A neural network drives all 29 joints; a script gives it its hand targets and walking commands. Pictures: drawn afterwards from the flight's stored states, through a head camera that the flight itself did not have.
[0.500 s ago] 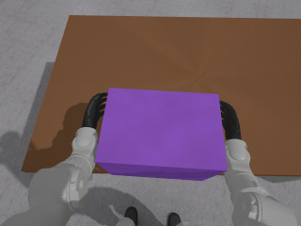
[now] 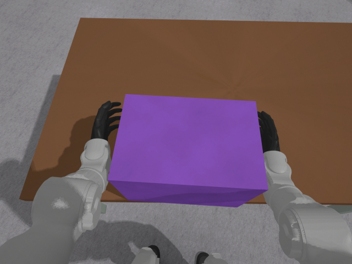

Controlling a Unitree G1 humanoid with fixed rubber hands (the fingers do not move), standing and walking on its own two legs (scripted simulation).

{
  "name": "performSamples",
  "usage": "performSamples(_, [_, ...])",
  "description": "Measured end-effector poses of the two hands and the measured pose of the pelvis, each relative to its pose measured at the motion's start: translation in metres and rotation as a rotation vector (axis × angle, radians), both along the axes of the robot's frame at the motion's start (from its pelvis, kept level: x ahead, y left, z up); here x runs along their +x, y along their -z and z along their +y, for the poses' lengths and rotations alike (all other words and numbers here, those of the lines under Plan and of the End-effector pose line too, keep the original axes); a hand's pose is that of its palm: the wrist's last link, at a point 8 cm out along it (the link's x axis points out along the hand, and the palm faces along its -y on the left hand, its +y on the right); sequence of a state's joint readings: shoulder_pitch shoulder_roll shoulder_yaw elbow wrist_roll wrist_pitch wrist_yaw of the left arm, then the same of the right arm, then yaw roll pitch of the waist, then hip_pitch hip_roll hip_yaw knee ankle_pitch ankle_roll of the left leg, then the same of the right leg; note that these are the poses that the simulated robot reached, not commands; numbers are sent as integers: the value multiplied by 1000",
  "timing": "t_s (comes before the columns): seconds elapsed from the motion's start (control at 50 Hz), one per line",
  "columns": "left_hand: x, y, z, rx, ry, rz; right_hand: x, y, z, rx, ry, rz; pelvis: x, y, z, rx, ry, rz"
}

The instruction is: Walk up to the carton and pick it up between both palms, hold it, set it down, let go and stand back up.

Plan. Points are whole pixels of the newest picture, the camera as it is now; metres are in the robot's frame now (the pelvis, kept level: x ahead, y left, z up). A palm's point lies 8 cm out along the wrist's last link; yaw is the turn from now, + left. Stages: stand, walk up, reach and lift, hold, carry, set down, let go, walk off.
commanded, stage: set down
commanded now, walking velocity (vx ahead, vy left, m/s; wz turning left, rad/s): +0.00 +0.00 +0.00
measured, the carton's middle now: (186, 155) +0.39 +0.00 -0.06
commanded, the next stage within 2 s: none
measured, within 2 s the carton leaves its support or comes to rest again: neither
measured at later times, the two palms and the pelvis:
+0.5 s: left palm (101, 142) +0.41 +0.21 -0.03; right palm (272, 147) +0.40 -0.20 -0.03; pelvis -0.01 +0.00 -0.01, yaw +0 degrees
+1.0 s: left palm (87, 160) +0.35 +0.22 -0.01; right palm (288, 170) +0.34 -0.22 -0.01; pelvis -0.02 +0.00 -0.01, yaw +0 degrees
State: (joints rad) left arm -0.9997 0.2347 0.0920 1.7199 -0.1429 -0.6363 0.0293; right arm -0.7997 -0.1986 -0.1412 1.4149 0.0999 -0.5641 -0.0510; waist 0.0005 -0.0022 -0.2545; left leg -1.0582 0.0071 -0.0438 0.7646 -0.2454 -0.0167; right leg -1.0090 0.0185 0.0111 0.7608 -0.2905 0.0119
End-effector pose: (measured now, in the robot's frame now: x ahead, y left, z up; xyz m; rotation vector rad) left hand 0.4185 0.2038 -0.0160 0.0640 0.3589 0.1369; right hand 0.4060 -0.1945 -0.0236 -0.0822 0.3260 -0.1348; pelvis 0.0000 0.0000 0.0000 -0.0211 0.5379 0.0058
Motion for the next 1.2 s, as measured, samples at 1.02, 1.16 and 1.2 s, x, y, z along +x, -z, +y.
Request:
performSamples(1.02, [-69, -4, 20, -2, 49, -72, -66, -11, -31, 8, 51, -39, -16, 6, 3, -4, 0, -124])
performSamples(1.16, [-91, -6, 27, -15, 39, -77, -82, -19, -34, 9, 57, -41, -10, 0, 3, -4, -2, -212])
performSamples(1.2, [-99, -5, 29, -13, 39, -68, -90, -17, -36, 9, 63, -29, -8, -2, 4, -5, -3, -232])
